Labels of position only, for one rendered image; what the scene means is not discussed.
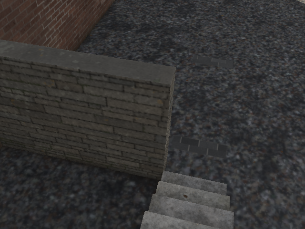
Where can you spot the stairs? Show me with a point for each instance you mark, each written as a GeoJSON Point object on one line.
{"type": "Point", "coordinates": [185, 202]}

